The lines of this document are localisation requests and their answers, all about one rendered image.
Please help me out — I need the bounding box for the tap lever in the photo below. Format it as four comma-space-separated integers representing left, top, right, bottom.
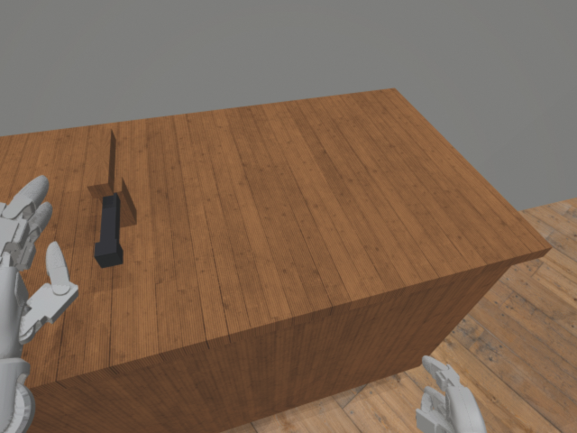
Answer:
94, 193, 124, 268

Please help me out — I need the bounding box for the robot left forearm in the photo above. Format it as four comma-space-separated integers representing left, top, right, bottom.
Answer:
0, 358, 35, 433

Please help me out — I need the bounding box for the robot left hand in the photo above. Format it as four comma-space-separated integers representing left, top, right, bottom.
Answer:
0, 175, 78, 359

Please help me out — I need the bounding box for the counter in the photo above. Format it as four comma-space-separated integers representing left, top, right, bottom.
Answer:
0, 88, 553, 433

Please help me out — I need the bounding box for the robot right hand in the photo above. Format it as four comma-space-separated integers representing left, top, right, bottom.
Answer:
416, 355, 487, 433

